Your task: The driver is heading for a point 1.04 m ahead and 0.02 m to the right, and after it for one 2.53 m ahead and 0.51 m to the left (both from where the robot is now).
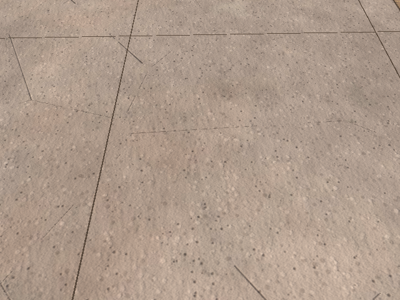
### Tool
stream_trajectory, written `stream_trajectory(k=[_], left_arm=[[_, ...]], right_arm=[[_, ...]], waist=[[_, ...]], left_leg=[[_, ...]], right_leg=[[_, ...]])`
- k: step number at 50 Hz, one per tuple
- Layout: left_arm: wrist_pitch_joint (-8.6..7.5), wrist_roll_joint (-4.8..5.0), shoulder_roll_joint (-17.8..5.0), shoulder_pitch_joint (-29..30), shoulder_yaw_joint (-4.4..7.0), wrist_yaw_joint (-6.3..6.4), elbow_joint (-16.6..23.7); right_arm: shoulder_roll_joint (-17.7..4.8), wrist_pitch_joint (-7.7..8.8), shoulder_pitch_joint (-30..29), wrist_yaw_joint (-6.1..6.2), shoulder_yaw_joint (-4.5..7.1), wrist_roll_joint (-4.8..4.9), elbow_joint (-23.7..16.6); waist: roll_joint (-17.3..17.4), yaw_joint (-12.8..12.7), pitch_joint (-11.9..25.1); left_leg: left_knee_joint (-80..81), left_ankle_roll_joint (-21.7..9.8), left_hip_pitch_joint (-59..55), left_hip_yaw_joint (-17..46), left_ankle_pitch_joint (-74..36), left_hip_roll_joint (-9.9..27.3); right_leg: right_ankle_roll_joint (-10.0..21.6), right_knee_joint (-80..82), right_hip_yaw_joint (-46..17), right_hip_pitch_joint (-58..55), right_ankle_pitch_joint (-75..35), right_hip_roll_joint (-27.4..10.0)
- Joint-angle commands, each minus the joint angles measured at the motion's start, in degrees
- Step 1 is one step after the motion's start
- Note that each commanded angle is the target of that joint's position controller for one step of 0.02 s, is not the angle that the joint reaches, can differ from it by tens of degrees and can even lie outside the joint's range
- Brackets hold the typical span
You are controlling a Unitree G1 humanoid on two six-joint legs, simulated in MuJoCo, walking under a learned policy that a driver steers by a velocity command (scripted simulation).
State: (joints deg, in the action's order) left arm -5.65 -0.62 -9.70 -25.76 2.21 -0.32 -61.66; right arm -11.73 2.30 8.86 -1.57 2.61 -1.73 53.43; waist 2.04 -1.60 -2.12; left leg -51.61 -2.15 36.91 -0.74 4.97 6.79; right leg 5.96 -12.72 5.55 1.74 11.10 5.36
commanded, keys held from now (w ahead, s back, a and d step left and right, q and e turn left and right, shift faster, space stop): w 1.00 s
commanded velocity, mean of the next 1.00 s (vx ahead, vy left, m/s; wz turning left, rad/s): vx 0.50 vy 0.00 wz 0.00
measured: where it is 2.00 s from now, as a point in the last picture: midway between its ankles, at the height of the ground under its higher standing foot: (210, 184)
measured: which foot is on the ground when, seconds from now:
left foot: up 0.00-0.22, down 0.24-0.80, up 0.82-1.00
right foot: down 0.00-0.24, up 0.26-0.78, down 0.80-1.00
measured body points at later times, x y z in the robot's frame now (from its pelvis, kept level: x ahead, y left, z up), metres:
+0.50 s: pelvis +0.27 +0.06 +0.00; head +0.29 +0.07 +0.45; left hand +0.36 +0.30 -0.15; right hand +0.24 -0.19 -0.14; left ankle +0.26 +0.11 -0.75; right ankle +0.33 -0.10 -0.67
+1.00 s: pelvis +0.54 +0.00 +0.00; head +0.56 -0.01 +0.45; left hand +0.57 +0.25 -0.14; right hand +0.58 -0.25 -0.15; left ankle +0.51 +0.14 -0.66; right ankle +0.56 -0.06 -0.75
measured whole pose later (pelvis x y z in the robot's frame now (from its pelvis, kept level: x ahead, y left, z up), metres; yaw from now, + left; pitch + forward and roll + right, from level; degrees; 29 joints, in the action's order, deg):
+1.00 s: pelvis +0.54 +0.00 +0.00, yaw +0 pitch -1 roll +0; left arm -5.0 -0.8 -11.6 -16.6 3.3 -0.3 -58.0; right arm -12.0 3.6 15.8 -0.8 3.2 -1.8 56.3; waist 1.6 0.2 -2.7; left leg -63.7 -4.1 26.6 -0.1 16.1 3.3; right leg 6.1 -20.4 6.3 11.0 9.3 3.8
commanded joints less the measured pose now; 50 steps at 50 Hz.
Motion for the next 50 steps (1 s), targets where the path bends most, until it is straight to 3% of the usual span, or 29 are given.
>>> stream_trajectory(k=[1,5,8,10,11,12,13,14,15,16,18,21,24,30,35,38,39,40,41,42,43,44,45,47,50], left_arm=[[-0.89,0.07,-6.16,-2.63,0.53,0.28,2.05],[-0.66,-0.46,-6.66,-6.40,0.44,0.85,0.68],[-0.41,-0.95,-7.57,-5.78,0.71,1.43,0.23],[-0.23,-1.04,-8.63,-3.80,1.01,1.60,0.34],[0.01,-0.75,-8.71,-2.63,1.00,1.48,0.54],[-0.07,-0.13,-7.50,-2.10,0.51,1.29,1.94],[0.02,2.45,-1.69,-8.57,-0.58,0.57,3.17],[0.13,0.75,-7.04,-5.37,0.94,0.65,2.69],[0.11,0.30,-7.13,-0.11,1.23,0.49,4.66],[-0.11,0.09,-6.39,2.93,1.11,0.26,5.33],[1.21,-1.24,-4.32,2.63,1.09,-0.20,5.10],[2.81,-1.70,-3.03,3.32,1.08,-1.02,5.41],[3.47,-1.53,-3.94,11.08,1.15,-1.34,8.15],[3.21,-0.63,-3.30,23.91,0.28,-1.50,12.39],[2.49,-0.60,-4.10,29.68,0.19,-1.34,14.88],[1.67,-0.59,-5.24,24.56,0.88,-0.80,13.91],[1.26,-0.69,-6.08,17.72,1.50,-0.38,11.66],[0.67,-1.36,-7.76,7.76,2.42,0.17,8.34],[0.30,-2.93,-13.03,-1.89,3.86,0.83,6.66],[0.83,-2.65,-16.54,-2.81,4.75,0.25,6.44],[1.45,-0.50,-13.70,2.63,4.21,-0.17,6.98],[1.35,-0.03,-10.19,8.34,3.17,-0.36,7.93],[0.96,-0.24,-7.36,11.06,2.38,-0.53,8.14],[0.31,-0.07,-4.28,10.76,1.33,-0.05,6.70],[-0.74,0.14,-6.22,6.07,1.47,0.31,4.68]], right_arm=[[-1.06,0.31,-5.00,-0.20,-0.35,0.51,-3.94],[-1.60,0.68,-10.97,-0.07,-0.53,0.59,-6.00],[-2.54,1.38,-11.20,0.09,-0.16,0.53,-6.82],[-3.77,2.01,-3.29,0.74,0.70,0.47,-4.46],[-4.79,2.54,6.10,1.23,1.46,0.16,-1.17],[-8.42,3.06,16.23,1.87,2.68,-1.22,1.31],[-14.66,2.92,21.71,1.86,4.35,-2.10,1.88],[-12.18,1.96,17.39,1.26,3.98,0.28,1.63],[-9.57,1.91,10.61,1.06,3.10,0.96,0.59],[-6.04,2.34,7.25,0.78,2.18,0.86,0.16],[-2.15,3.07,6.56,1.17,0.91,0.99,1.54],[-3.55,4.19,11.05,1.54,0.90,1.18,3.56],[-4.83,4.24,14.21,1.57,0.92,1.19,4.35],[-4.54,4.11,20.56,1.77,0.29,1.14,5.83],[-5.10,3.73,23.70,2.46,0.34,0.36,7.39],[-6.38,3.55,21.24,2.86,0.72,0.12,7.42],[-6.87,3.35,20.39,2.81,0.86,0.21,7.44],[-6.57,3.22,19.37,2.69,0.70,0.62,7.03],[-3.68,3.35,19.92,2.27,-0.18,1.97,4.82],[-0.76,3.19,25.62,1.90,-0.34,3.16,4.77],[-5.25,2.80,20.39,2.07,0.94,1.58,4.51],[-4.74,3.09,15.75,1.76,0.94,1.21,2.89],[-3.75,3.16,13.77,1.58,0.87,1.05,2.61],[-2.02,1.81,15.06,0.98,0.79,-0.26,3.12],[-1.38,0.42,12.98,0.20,0.91,-0.55,2.26]], waist=[[-5.55,0.00,-3.87],[-6.07,-1.76,-4.48],[-6.10,-0.46,-4.39],[-6.62,3.26,-0.32],[-5.02,7.22,4.45],[-2.12,10.69,10.84],[11.04,8.88,18.96],[4.29,7.77,17.39],[2.22,5.14,8.10],[-0.70,3.96,3.79],[0.41,0.54,0.32],[0.75,-0.63,-0.12],[0.80,0.42,-2.34],[1.50,3.73,-3.73],[2.05,4.91,-4.73],[2.70,1.60,-2.20],[2.37,-1.25,1.25],[0.71,-5.24,6.53],[-5.84,-7.55,14.15],[-15.26,-4.60,19.15],[-6.38,-3.07,13.28],[-4.78,-1.26,5.47],[-3.14,0.27,2.13],[-4.83,3.10,0.49],[-4.83,3.90,-0.13]], left_leg=[[8.16,0.55,-0.07,-2.97,-5.29,-1.60],[15.08,-0.83,0.53,-3.93,-4.37,-3.24],[18.80,-3.07,-2.10,-4.13,1.34,-4.63],[21.71,-5.16,-13.45,-5.50,5.02,-8.10],[25.44,-6.50,-24.73,-6.16,2.29,-9.42],[25.65,-9.21,-40.20,2.79,4.67,-0.97],[30.01,-17.93,-57.44,31.19,8.97,16.95],[35.75,-17.46,-53.43,38.19,11.05,16.26],[36.88,-15.51,-44.84,28.53,11.88,14.36],[39.25,-13.86,-37.56,22.76,7.63,12.01],[41.88,-10.05,-28.90,13.92,1.66,7.02],[43.32,-9.91,-27.33,9.30,-5.59,5.26],[45.41,-9.73,-28.73,7.02,-6.28,4.37],[45.06,-8.32,-34.44,3.50,-14.25,3.20],[41.50,-9.29,-43.11,3.16,-21.16,5.84],[33.43,-7.90,-44.34,1.47,-37.86,6.26],[25.66,-7.13,-43.68,0.53,-42.94,5.25],[14.40,-5.94,-37.87,-1.30,-38.19,2.99],[-3.87,-4.13,-22.62,-3.90,-17.67,-1.01],[-22.00,-2.74,-6.15,-2.98,25.91,-11.38],[-24.93,-3.74,-1.78,3.98,21.88,-7.64],[-22.66,-3.81,-0.74,3.68,16.42,-5.36],[-19.31,-3.72,-2.59,3.41,13.02,-3.47],[-14.69,-2.53,-7.55,2.89,10.89,-1.72],[-11.55,-1.05,-6.37,1.21,8.55,-1.32]], right_leg=[[4.51,5.95,-8.12,2.82,-21.43,-14.52],[5.24,3.95,-8.02,-5.01,-25.27,-16.61],[5.15,-0.14,-7.68,-9.43,-33.45,-18.54],[3.77,-9.63,-6.16,-9.11,-47.53,-17.92],[2.66,-19.99,-4.31,-6.27,-47.62,-15.84],[1.60,-34.58,-2.95,5.04,-32.50,-13.55],[-1.41,-58.64,0.69,26.52,5.15,-2.94],[-0.52,-64.48,-7.46,32.60,16.31,-2.75],[-0.16,-63.74,-8.17,35.28,11.53,-6.04],[-0.20,-60.49,-8.14,33.93,7.72,-7.99],[-0.99,-54.49,-7.80,28.67,5.15,-10.38],[-2.39,-51.20,-6.10,28.34,2.90,-10.62],[-3.80,-45.51,-4.75,34.43,-3.00,-11.91],[-4.58,-29.28,-1.89,35.83,-11.20,-10.38],[-2.34,-22.16,-0.99,35.92,-7.74,-8.57],[0.50,-18.30,0.49,26.07,-1.49,-5.19],[1.68,-15.80,1.29,18.07,-1.54,-3.21],[3.33,-13.33,-0.01,4.76,-4.30,-4.10],[7.42,-12.54,-16.19,-12.08,0.40,-17.87],[14.59,-5.43,-41.93,-21.00,0.05,-30.89],[12.47,-3.34,-39.41,-14.80,4.83,-27.47],[10.51,-1.37,-31.00,-6.00,3.81,-25.56],[8.52,0.86,-25.48,0.05,-0.21,-22.73],[5.78,3.12,-17.90,6.58,-5.94,-18.58],[6.06,4.62,-13.90,7.37,-12.23,-17.30]])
